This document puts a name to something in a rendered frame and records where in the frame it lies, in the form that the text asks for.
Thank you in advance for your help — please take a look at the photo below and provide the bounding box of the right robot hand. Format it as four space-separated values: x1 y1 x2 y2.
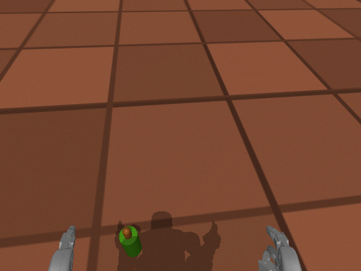
258 226 302 271

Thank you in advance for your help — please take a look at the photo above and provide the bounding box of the bottle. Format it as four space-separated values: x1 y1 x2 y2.
119 226 142 257

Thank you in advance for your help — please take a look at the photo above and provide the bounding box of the left robot hand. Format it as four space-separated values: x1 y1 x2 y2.
48 225 76 271

